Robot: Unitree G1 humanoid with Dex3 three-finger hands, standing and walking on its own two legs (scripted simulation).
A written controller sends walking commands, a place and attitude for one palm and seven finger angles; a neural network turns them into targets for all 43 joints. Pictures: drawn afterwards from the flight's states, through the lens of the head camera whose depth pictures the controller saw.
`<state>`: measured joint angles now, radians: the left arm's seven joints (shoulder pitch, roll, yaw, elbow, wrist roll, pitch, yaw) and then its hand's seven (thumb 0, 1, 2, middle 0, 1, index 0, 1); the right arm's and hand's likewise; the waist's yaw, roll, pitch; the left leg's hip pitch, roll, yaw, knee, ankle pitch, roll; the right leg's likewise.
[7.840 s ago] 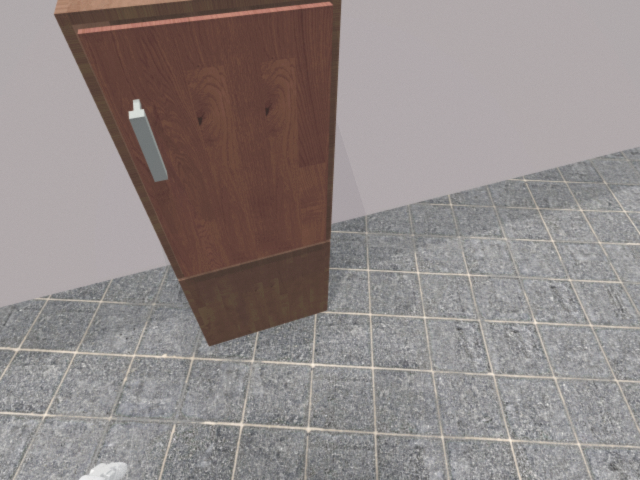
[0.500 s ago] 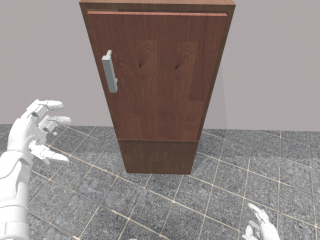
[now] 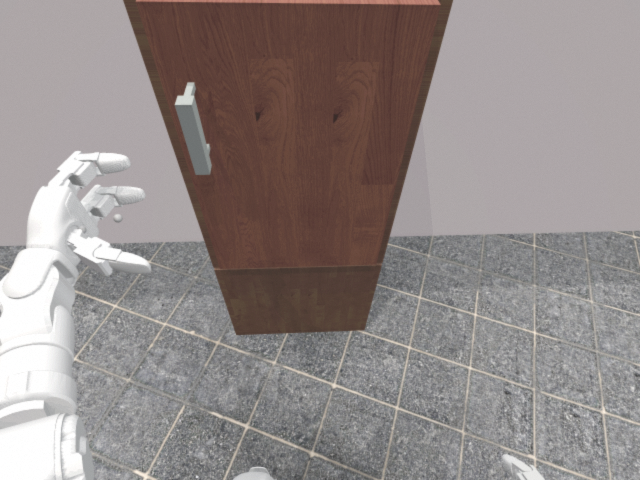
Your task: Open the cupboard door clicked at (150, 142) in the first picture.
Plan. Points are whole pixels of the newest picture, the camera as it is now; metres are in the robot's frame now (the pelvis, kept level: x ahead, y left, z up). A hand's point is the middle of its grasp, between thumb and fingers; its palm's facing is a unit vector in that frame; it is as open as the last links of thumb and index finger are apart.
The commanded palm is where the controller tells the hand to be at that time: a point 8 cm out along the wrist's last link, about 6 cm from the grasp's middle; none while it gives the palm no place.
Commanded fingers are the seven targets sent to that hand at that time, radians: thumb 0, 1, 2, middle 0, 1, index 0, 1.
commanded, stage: move the hooked fingers beside the handle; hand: left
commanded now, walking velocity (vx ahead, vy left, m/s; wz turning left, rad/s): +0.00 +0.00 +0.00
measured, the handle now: (197, 129) +0.58 +0.21 +0.10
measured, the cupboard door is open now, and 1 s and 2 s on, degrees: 0 0 0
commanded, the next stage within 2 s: slide the fingers in behind the handle in 1.70 s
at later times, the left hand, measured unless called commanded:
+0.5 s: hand (130, 179) +0.46 +0.27 +0.12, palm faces +0.07 -1.00 -0.01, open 14.0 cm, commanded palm +0.44 +0.32 +0.11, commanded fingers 0.00 -0.50 0.30 -0.30 -1.20 -0.30 -1.20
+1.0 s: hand (136, 146) +0.53 +0.29 +0.11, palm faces +0.06 -1.00 +0.02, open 14.0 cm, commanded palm +0.52 +0.33 +0.11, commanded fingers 0.00 -0.50 0.30 -0.30 -1.20 -0.30 -1.20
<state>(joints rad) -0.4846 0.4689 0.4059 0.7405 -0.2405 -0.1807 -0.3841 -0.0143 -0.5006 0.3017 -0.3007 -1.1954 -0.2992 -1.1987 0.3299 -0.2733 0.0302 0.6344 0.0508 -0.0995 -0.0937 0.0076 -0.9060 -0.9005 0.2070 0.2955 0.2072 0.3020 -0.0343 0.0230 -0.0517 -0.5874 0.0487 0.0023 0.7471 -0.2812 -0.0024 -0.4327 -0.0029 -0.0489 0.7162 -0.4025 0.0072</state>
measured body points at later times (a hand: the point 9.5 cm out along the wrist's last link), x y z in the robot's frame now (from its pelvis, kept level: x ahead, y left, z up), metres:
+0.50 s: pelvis +0.00 +0.00 -0.01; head +0.07 +0.02 +0.43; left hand +0.45 +0.32 +0.12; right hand +0.04 -0.28 -0.11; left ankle +0.06 +0.12 -0.71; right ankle -0.03 -0.13 -0.71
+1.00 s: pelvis +0.01 +0.01 -0.02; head +0.14 +0.04 +0.41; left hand +0.52 +0.34 +0.11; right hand -0.03 -0.27 -0.11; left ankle +0.06 +0.12 -0.71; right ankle -0.03 -0.13 -0.71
